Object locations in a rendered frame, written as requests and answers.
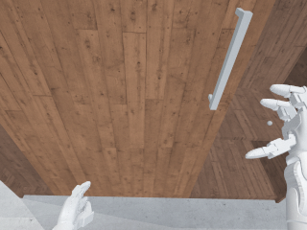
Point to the wardrobe door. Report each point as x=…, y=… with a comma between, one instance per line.
x=115, y=92
x=13, y=159

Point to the right robot forearm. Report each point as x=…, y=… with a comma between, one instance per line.
x=295, y=175

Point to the right robot hand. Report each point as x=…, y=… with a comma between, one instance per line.
x=296, y=122

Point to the left robot hand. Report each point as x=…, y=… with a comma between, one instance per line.
x=71, y=208

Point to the handle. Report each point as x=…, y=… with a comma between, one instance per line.
x=232, y=52

